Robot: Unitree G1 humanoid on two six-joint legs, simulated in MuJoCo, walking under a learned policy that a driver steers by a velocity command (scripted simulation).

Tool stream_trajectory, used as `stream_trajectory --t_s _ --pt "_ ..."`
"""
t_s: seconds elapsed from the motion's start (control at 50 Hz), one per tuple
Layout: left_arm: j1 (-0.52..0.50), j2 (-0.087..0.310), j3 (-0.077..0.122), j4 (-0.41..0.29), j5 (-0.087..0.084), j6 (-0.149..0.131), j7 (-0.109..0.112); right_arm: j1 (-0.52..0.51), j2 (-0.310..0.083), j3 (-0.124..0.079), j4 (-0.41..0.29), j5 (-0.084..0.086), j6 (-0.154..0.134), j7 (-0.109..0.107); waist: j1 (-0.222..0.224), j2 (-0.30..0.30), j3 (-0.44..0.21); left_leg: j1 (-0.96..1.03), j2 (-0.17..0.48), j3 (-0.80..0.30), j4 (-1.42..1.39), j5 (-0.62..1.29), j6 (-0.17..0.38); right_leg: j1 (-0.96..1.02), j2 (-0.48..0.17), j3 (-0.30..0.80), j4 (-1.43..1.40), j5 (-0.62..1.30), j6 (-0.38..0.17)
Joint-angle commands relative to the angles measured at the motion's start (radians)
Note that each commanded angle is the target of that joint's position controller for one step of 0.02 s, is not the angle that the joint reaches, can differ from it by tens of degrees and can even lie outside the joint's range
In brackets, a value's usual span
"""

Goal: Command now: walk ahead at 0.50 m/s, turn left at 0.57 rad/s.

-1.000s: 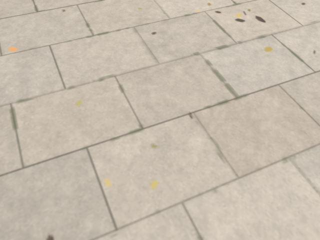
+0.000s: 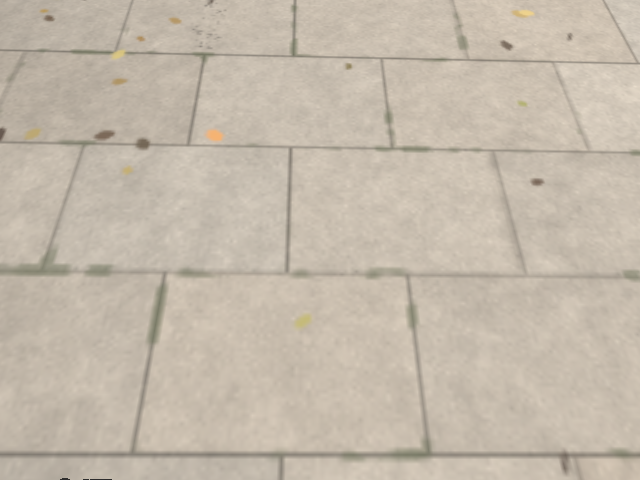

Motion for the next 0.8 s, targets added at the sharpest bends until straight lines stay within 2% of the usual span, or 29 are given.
stream_trajectory --t_s 0.02,0.06,0.1,0.16,0.2,0.22,0.24,0.26,0.28,0.3,0.32,0.34,0.36,0.38,0.4,0.44,0.48,0.54,0.58,0.62,0.68,0.7,0.72,0.74,0.76,0.78,0.8 --pt "-0.032 0.047 0.008 -0.059 0.003 0.001 0.002 -0.028 -0.174 -0.048 -0.068 0.007 -0.014 -0.022 0.016 0.077 -0.051 -0.035 0.21 -0.19 -0.135 0.213 0.154 0.044 0.033 -0.028 -0.199 0.189 0.031" --pt "-0.103 0.038 0.003 -0.074 -0.005 -0.005 -0.006 -0.002 -0.178 -0.049 -0.056 0.01 -0.006 -0.027 -0.015 0.096 -0.047 -0.052 0.192 -0.188 -0.123 0.131 0.124 0.098 0.067 -0.032 -0.335 0.297 0.031" --pt "-0.139 0.046 0.003 -0.08 -0.015 -0.013 -0.016 0.031 -0.175 -0.047 -0.037 0.012 -0.005 -0.028 -0.036 0.109 -0.048 -0.027 0.215 -0.211 -0.112 0.08 0.114 0.13 0.077 -0.03 -0.399 0.355 0.024" --pt "-0.159 0.075 0.012 -0.089 -0.016 -0.027 -0.03 0.068 -0.154 -0.04 -0.009 0.012 -0.002 -0.028 -0.042 0.121 -0.043 0.078 0.264 -0.273 -0.044 0.063 0.103 0.126 0.073 -0.012 -0.466 0.305 -0.013" --pt "-0.127 0.093 0.022 -0.085 -0.017 -0.034 -0.032 0.063 -0.159 -0.043 0.0 0.007 0.003 -0.028 -0.018 0.148 -0.037 0.126 0.288 -0.307 0.001 0.127 0.09 0.159 0.077 -0.025 -0.488 0.212 -0.049" --pt "-0.069 0.102 0.03 -0.07 -0.015 -0.038 -0.029 0.049 -0.153 -0.04 -0.001 0.007 0.006 -0.026 0.017 0.155 -0.053 0.131 0.273 -0.3 0.051 0.208 0.076 0.236 0.091 -0.049 -0.526 0.196 -0.073" --pt "0.03 0.131 0.046 -0.046 -0.008 -0.042 -0.024 0.044 -0.124 -0.03 -0.005 0.003 0.006 -0.024 0.065 0.138 -0.121 0.114 0.22 -0.263 0.177 0.302 0.049 0.392 0.073 -0.039 -0.538 0.204 -0.11" --pt "0.179 0.186 0.059 -0.031 0.005 -0.044 -0.019 0.065 -0.08 -0.01 -0.022 -0.012 0.004 -0.023 0.117 0.031 -0.268 -0.016 0.158 -0.199 0.447 0.162 0.011 0.657 -0.085 0.128 -0.503 0.212 -0.186" --pt "0.287 0.255 0.084 0.019 0.0 -0.03 -0.026 0.196 -0.026 0.008 -0.025 0.016 -0.007 -0.023 0.083 -0.279 -0.37 -0.373 0.005 -0.081 0.773 -0.32 -0.07 0.959 -0.272 0.569 -0.604 -0.028 -0.353" --pt "0.296 0.164 0.062 0.025 -0.032 -0.027 -0.034 0.156 -0.112 -0.005 -0.014 0.025 -0.013 -0.026 0.115 -0.193 -0.3 -0.522 0.05 -0.131 0.892 -0.408 -0.075 0.939 -0.289 0.695 -0.69 -0.286 -0.343" --pt "0.243 0.113 0.046 0.017 -0.031 -0.022 -0.031 0.036 -0.16 -0.018 -0.032 0.026 -0.015 -0.025 0.132 -0.1 -0.163 -0.567 0.091 -0.122 0.919 -0.321 -0.071 0.822 -0.251 0.564 -0.707 -0.287 -0.299" --pt "0.188 0.098 0.036 0.006 -0.018 -0.015 -0.029 -0.03 -0.15 -0.015 -0.049 0.014 -0.016 -0.026 0.113 -0.037 -0.098 -0.548 0.132 -0.076 0.894 -0.25 -0.073 0.71 -0.209 0.448 -0.719 -0.183 -0.277" --pt "0.156 0.08 0.029 0.008 -0.012 -0.011 -0.027 -0.065 -0.136 -0.015 -0.061 -0.001 -0.022 -0.022 0.094 -0.025 -0.048 -0.535 0.164 -0.058 0.832 -0.197 -0.078 0.623 -0.174 0.375 -0.742 -0.082 -0.278" --pt "0.142 0.065 0.021 0.009 -0.003 -0.012 -0.024 -0.06 -0.12 -0.015 -0.061 -0.004 -0.024 -0.017 0.07 -0.05 -0.045 -0.482 0.193 -0.05 0.786 -0.159 -0.08 0.57 -0.142 0.314 -0.76 -0.001 -0.265" --pt "0.139 0.057 0.018 0.013 -0.004 -0.012 -0.024 -0.046 -0.102 -0.012 -0.055 -0.001 -0.023 -0.014 0.059 -0.071 -0.05 -0.449 0.201 -0.036 0.75 -0.144 -0.086 0.544 -0.118 0.271 -0.778 0.055 -0.263" --pt "0.154 0.074 0.022 0.029 -0.017 -0.016 -0.021 -0.05 -0.071 -0.004 -0.056 -0.001 -0.019 -0.012 0.053 -0.077 -0.05 -0.439 0.211 -0.008 0.672 -0.133 -0.101 0.516 -0.112 0.205 -0.804 0.156 -0.28" --pt "0.17 0.107 0.03 0.044 -0.022 -0.013 -0.016 -0.112 -0.051 0.007 -0.078 -0.008 -0.02 -0.012 0.066 -0.058 -0.035 -0.452 0.219 0.01 0.551 -0.064 -0.116 0.506 -0.112 0.155 -0.828 0.223 -0.288" --pt "0.197 0.129 0.034 0.065 -0.028 -0.003 -0.011 -0.202 -0.033 0.017 -0.093 -0.005 -0.028 -0.004 0.096 -0.051 -0.025 -0.407 0.208 0.032 0.361 0.103 -0.123 0.499 -0.085 0.072 -0.838 0.264 -0.264" --pt "0.232 0.137 0.033 0.085 -0.034 0.003 -0.01 -0.259 -0.033 0.018 -0.103 0.001 -0.033 0.003 0.118 -0.047 -0.016 -0.361 0.188 0.047 0.271 0.181 -0.125 0.499 -0.08 0.041 -0.83 0.275 -0.252" --pt "0.27 0.141 0.033 0.107 -0.038 0.011 -0.01 -0.31 -0.039 0.017 -0.119 0.008 -0.037 0.011 0.133 -0.048 -0.004 -0.347 0.176 0.049 0.221 0.204 -0.117 0.531 -0.102 0.044 -0.817 0.273 -0.246" --pt "0.288 0.155 0.038 0.13 -0.041 0.027 -0.005 -0.345 -0.059 0.01 -0.14 0.01 -0.042 0.025 0.119 -0.055 0.009 -0.342 0.166 0.044 0.162 0.134 -0.081 0.615 -0.145 0.059 -0.773 0.317 -0.225" --pt "0.285 0.164 0.041 0.134 -0.04 0.032 -0.003 -0.328 -0.071 0.006 -0.137 0.009 -0.044 0.027 0.102 -0.059 -0.001 -0.306 0.158 0.051 0.146 0.103 -0.067 0.635 -0.153 0.058 -0.743 0.371 -0.215" --pt "0.269 0.174 0.043 0.133 -0.041 0.037 0.0 -0.273 -0.089 -0.004 -0.123 0.006 -0.045 0.026 0.062 -0.061 -0.032 -0.216 0.136 0.072 0.12 0.088 -0.048 0.639 -0.142 0.038 -0.675 0.499 -0.201" --pt "0.261 0.165 0.039 0.132 -0.04 0.041 0.002 -0.153 -0.124 -0.024 -0.085 0.001 -0.044 0.02 0.0 -0.045 -0.107 -0.04 0.113 0.094 0.095 0.096 -0.02 0.611 -0.1 -0.001 -0.534 0.625 -0.178" --pt "0.258 0.126 0.021 0.115 -0.027 0.039 0.002 0.011 -0.176 -0.045 -0.05 -0.009 -0.042 0.009 -0.071 -0.004 -0.231 0.24 0.208 0.003 0.129 0.113 0.028 0.458 -0.053 -0.028 -0.301 0.521 -0.145" --pt "0.357 0.016 -0.016 0.087 -0.017 0.023 -0.002 0.118 -0.28 -0.07 -0.037 -0.025 -0.034 0.002 -0.063 0.234 -0.389 0.625 0.474 -0.412 0.099 -0.014 0.171 0.062 0.1 -0.098 0.094 0.073 -0.069" --pt "0.346 0.054 -0.009 0.103 -0.032 0.006 -0.005 0.145 -0.206 -0.051 -0.027 -0.014 -0.029 0.004 -0.081 0.268 -0.434 0.618 0.528 -0.634 -0.029 -0.154 0.202 -0.068 0.125 0.031 0.244 -0.332 -0.07"
Velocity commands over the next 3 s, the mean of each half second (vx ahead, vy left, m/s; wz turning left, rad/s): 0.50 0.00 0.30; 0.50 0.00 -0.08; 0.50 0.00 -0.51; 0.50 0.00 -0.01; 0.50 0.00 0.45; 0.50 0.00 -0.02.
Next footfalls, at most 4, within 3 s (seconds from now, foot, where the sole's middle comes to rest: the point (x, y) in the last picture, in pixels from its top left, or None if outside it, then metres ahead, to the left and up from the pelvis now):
0.24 right None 0.32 -0.14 -0.78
0.76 left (245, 432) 0.56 0.14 -0.78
1.30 right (343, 308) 0.86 -0.08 -0.78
1.78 left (286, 207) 1.19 0.05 -0.78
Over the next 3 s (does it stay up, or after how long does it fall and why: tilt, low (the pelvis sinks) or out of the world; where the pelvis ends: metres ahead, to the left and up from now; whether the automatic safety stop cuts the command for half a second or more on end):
stays up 1.64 0.01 0.00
